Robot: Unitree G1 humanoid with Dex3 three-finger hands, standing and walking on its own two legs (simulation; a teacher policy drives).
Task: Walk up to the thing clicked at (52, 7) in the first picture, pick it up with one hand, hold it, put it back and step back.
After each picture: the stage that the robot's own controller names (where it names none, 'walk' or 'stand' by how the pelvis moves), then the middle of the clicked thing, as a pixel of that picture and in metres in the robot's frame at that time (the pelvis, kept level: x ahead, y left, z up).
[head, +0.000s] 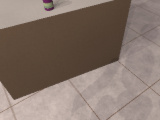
stand; (47, 0) +1.05 +0.27 +0.02
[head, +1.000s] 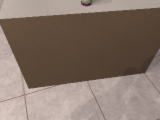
walk; out of the picture +0.97 +0.03 +0.05
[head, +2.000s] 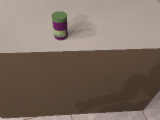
walk; (60, 26) +0.64 +0.14 +0.05
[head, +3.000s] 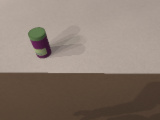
stand; (40, 43) +0.52 +0.22 +0.06
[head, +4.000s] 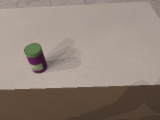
stand; (36, 58) +0.48 +0.23 +0.03
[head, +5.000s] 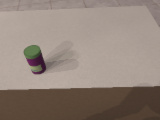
stand; (35, 60) +0.49 +0.24 +0.02
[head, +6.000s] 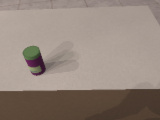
stand; (35, 61) +0.48 +0.24 +0.02
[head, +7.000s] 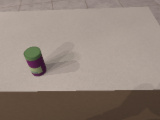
stand; (35, 62) +0.48 +0.23 +0.02
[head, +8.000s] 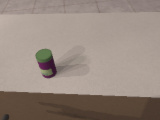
rise first; (46, 64) +0.47 +0.21 +0.02
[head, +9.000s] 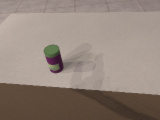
go down; (54, 59) +0.50 +0.20 +0.02
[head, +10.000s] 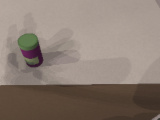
go down; (31, 51) +0.48 +0.19 +0.04
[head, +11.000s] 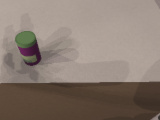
approach; (29, 49) +0.49 +0.19 +0.05
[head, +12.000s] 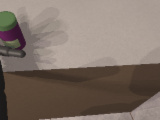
close in; (10, 33) +0.50 +0.21 +0.09
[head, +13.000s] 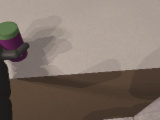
lift; (12, 42) +0.48 +0.21 +0.09
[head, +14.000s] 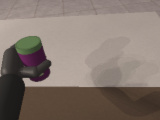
lift; (34, 59) +0.33 +0.16 +0.21
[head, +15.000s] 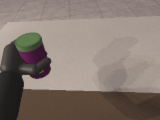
hold; (34, 56) +0.33 +0.17 +0.22
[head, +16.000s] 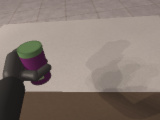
hold; (35, 63) +0.33 +0.17 +0.20
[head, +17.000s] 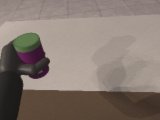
hold; (33, 56) +0.33 +0.17 +0.22
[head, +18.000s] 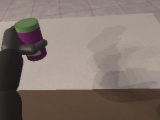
crouch; (32, 40) +0.41 +0.17 +0.23
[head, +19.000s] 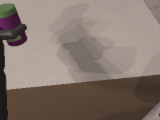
lower; (11, 25) +0.51 +0.20 +0.17
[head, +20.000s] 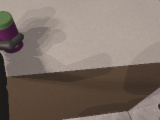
lower; (7, 33) +0.51 +0.20 +0.09
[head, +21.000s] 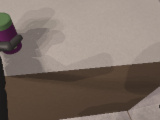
lower; (5, 34) +0.50 +0.21 +0.09
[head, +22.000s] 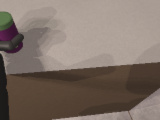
lower; (7, 33) +0.50 +0.21 +0.09
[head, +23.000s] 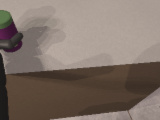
lower; (6, 32) +0.51 +0.21 +0.09
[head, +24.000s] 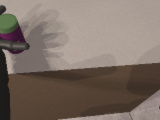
withdraw; (11, 35) +0.50 +0.20 +0.09
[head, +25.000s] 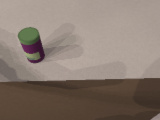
sink last; (32, 46) +0.48 +0.19 +0.07
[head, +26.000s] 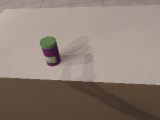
stand; (50, 51) +0.52 +0.20 +0.06
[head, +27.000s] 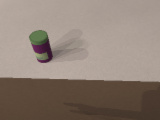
stand; (41, 47) +0.50 +0.19 +0.07
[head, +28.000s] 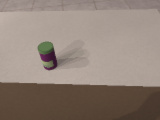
stand; (48, 56) +0.52 +0.20 +0.02
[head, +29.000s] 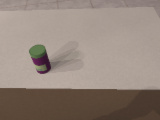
stand; (40, 59) +0.49 +0.22 +0.02
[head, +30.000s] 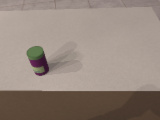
stand; (38, 61) +0.48 +0.22 +0.02
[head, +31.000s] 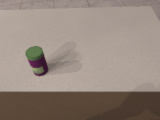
stand; (37, 61) +0.47 +0.22 +0.02
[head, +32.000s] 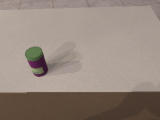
stand; (37, 62) +0.47 +0.22 +0.02
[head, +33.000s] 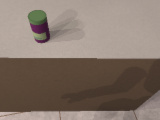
walk; (39, 27) +0.56 +0.19 +0.04
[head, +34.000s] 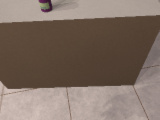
walk; out of the picture +0.84 +0.27 +0.05
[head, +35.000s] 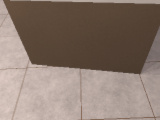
stand; out of the picture +1.16 +0.14 +0.04
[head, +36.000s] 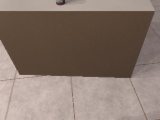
stand; out of the picture +1.09 +0.19 +0.02
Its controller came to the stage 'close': yes
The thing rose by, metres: 0.21
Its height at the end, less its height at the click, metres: +0.00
